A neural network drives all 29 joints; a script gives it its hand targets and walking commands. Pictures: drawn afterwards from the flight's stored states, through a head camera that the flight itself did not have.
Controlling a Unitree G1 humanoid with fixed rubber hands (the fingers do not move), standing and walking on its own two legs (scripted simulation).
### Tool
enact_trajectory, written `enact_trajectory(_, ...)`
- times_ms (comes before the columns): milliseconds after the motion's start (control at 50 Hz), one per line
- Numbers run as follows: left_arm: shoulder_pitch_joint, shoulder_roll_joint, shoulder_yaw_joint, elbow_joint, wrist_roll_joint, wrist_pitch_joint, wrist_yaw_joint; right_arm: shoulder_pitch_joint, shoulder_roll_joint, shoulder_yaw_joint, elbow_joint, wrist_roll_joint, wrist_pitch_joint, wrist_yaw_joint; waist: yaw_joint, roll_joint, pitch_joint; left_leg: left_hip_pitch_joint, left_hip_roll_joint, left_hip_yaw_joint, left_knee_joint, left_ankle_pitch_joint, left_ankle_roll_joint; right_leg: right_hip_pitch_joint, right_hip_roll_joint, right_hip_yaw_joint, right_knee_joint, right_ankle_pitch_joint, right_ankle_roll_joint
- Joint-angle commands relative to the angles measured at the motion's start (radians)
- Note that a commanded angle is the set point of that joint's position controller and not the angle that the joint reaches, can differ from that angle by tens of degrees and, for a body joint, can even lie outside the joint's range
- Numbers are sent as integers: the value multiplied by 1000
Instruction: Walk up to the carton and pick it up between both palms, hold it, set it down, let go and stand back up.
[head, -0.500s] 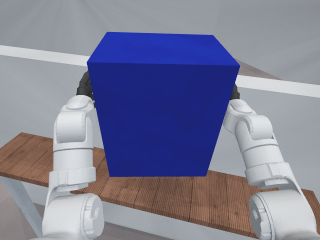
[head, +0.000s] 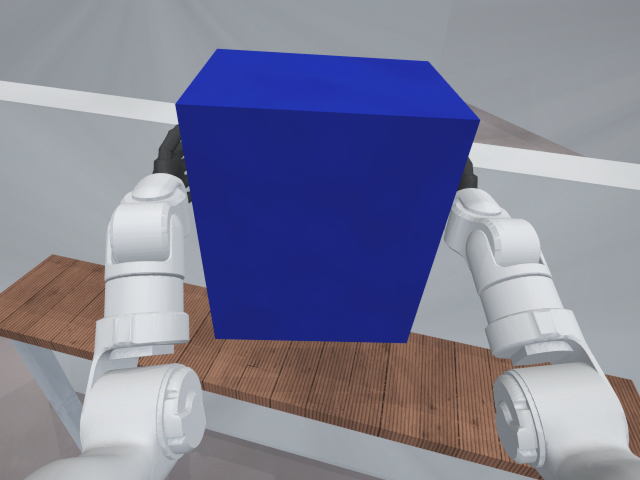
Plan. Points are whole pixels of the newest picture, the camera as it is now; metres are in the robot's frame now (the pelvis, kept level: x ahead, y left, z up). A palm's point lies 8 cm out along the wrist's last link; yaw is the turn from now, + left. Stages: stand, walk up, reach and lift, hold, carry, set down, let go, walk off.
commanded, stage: hold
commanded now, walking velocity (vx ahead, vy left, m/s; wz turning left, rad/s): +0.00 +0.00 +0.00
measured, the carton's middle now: (317, 205) +0.38 +0.01 +0.23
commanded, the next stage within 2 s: none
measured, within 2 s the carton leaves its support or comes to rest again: neither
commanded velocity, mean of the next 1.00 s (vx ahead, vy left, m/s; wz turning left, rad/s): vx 0.00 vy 0.00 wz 0.00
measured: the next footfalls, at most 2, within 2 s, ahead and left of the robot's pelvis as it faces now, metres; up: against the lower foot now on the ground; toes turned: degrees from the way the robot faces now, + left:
none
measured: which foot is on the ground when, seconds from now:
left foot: down 0.00-1.00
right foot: down 0.00-1.00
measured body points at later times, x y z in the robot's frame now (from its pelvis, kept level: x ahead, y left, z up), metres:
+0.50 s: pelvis +0.01 +0.01 +0.00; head -0.07 +0.02 +0.44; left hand +0.38 +0.17 +0.25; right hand +0.38 -0.17 +0.25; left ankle +0.01 +0.12 -0.75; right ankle +0.02 -0.11 -0.75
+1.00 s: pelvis +0.01 +0.01 +0.00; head -0.07 +0.02 +0.44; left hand +0.38 +0.17 +0.25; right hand +0.38 -0.17 +0.25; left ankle +0.01 +0.12 -0.75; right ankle +0.02 -0.11 -0.75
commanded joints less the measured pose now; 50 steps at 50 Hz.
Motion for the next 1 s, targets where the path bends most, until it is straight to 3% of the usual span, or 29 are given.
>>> enact_trajectory(0, -758, -619, -478, -146, -186, -78, -127, -974, 659, 329, -405, 173, -49, 134, -26, 41, -414, 50, -41, 17, -43, 240, -26, 224, 34, 15, -3, 171, 36)
enact_trajectory(20, -752, -614, -481, -133, -179, -76, -129, -967, 674, 324, -394, 178, -45, 131, -14, 65, -387, 33, -43, 24, -40, 229, -31, 204, 27, 21, 0, 165, 35)
enact_trajectory(60, -750, -626, -485, -157, -186, -74, -129, -958, 667, 337, -426, 186, -50, 128, -28, 52, -405, 48, -47, 22, -32, 253, -27, 224, 27, 18, -2, 203, 44)
enact_trajectory(120, -738, -618, -529, -234, -199, -74, -127, -934, 659, 367, -491, 204, -51, 113, -52, 81, -479, 86, -48, 21, -7, 354, -46, 273, 25, 24, 11, 320, 37)
enact_trajectory(140, -725, -616, -512, -229, -191, -66, -127, -931, 644, 361, -459, 215, -41, 112, -43, 80, -445, 69, -46, 17, -8, 339, -47, 252, 34, 25, 15, 316, 35)
enact_trajectory(180, -705, -612, -513, -240, -189, -64, -131, -925, 674, 389, -507, 227, -34, 108, -41, 52, -432, 65, -59, 15, -9, 355, -50, 293, 31, 19, 24, 363, 51)
enact_trajectory(220, -704, -606, -515, -244, -178, -60, -133, -915, 657, 367, -498, 222, -29, 107, -26, 78, -411, 43, -52, 17, -26, 315, -47, 269, 28, 19, 16, 317, 49)
enact_trajectory(260, -717, -613, -506, -215, -164, -51, -135, -908, 652, 362, -452, 217, -20, 111, -33, 88, -347, 37, -42, 15, -33, 274, -45, 226, 27, 21, 2, 235, 42)
enact_trajectory(360, -742, -607, -500, -257, -181, -59, -119, -946, 674, 384, -498, 226, -31, 126, -12, 40, -414, 51, -36, 13, -27, 289, -36, 240, 39, 16, 5, 262, 43)
enact_trajectory(380, -745, -616, -503, -247, -182, -60, -115, -970, 671, 381, -531, 215, -33, 127, 5, 40, -427, 47, -36, 10, -39, 279, -36, 243, 37, 18, 4, 243, 40)
enact_trajectory(420, -722, -617, -512, -199, -180, -57, -115, -944, 659, 350, -469, 206, -27, 128, -29, 58, -373, 45, -38, 16, -39, 276, -41, 216, 37, 8, 0, 213, 47)
enact_trajectory(480, -741, -617, -490, -174, -174, -54, -120, -954, 664, 318, -408, 191, -22, 150, -11, 62, -347, 12, -24, 25, -73, 156, -28, 185, 40, 3, -4, 88, 35)
enact_trajectory(500, -772, -632, -501, -168, -174, -56, -115, -949, 661, 318, -409, 180, -26, 154, -21, 72, -360, 1, -36, 14, -60, 164, -26, 186, 38, 12, -8, 111, 35)
enact_trajectory(520, -752, -626, -489, -155, -185, -59, -115, -965, 662, 323, -417, 176, -27, 155, -15, 44, -358, 4, -36, 15, -65, 171, -23, 181, 35, 3, -5, 101, 40)
enact_trajectory(540, -768, -628, -490, -146, -178, -58, -114, -974, 666, 314, -407, 171, -29, 153, -8, 52, -370, 7, -32, 15, -68, 170, -18, 180, 33, 16, -6, 113, 36)
enact_trajectory(560, -774, -611, -499, -189, -203, -70, -111, -962, 670, 336, -432, 186, -36, 153, -24, 31, -423, 42, -34, 20, -48, 222, -26, 210, 33, 13, 0, 170, 39)
enact_trajectory(580, -759, -632, -506, -170, -199, -69, -112, -974, 665, 322, -432, 191, -32, 147, -19, 58, -415, 47, -34, 11, -40, 237, -28, 186, 33, 22, 0, 171, 33)
enact_trajectory(640, -771, -626, -495, -177, -195, -65, -117, -941, 675, 343, -412, 201, -24, 138, -26, 47, -425, 64, -43, 20, -23, 276, -30, 203, 35, 18, 3, 223, 42)
enact_trajectory(660, -771, -640, -511, -213, -197, -68, -116, -933, 678, 368, -432, 202, -28, 139, -24, 70, -447, 61, -44, 11, -20, 301, -37, 217, 42, 28, 5, 257, 37)
enact_trajectory(700, -739, -613, -496, -199, -194, -67, -121, -923, 663, 351, -427, 205, -23, 134, -34, 62, -443, 67, -40, 16, -21, 301, -44, 235, 43, 17, 12, 236, 34)
enact_trajectory(720, -739, -635, -508, -192, -187, -61, -120, -948, 656, 342, -448, 205, -28, 134, -31, 86, -413, 43, -35, 9, -30, 288, -45, 233, 41, 20, 11, 216, 34)
enact_trajectory(800, -721, -636, -531, -245, -186, -54, -119, -908, 637, 361, -496, 214, -31, 121, -45, 86, -437, 93, -38, 11, -2, 380, -56, 244, 44, 19, 16, 323, 35)
enact_trajectory(900, -690, -635, -535, -265, -188, -44, -122, -908, 643, 389, -522, 233, -20, 123, -34, 90, -412, 100, -41, 14, 0, 382, -68, 234, 46, 17, 13, 301, 40)
enact_trajectory(920, -682, -627, -528, -254, -195, -44, -121, -916, 643, 379, -536, 244, -18, 125, -36, 53, -398, 105, -39, 8, -10, 382, -57, 232, 46, 16, 0, 295, 43)
enact_trajectory(940, -704, -628, -514, -247, -176, -41, -118, -910, 645, 378, -506, 232, -14, 126, -24, 71, -389, 82, -43, 15, -12, 344, -57, 231, 44, 15, 2, 282, 45)
enact_trajectory(980, -699, -615, -494, -230, -173, -43, -122, -908, 652, 362, -485, 222, -11, 129, -22, 33, -359, 50, -44, 7, -29, 308, -47, 226, 45, 13, 0, 247, 43)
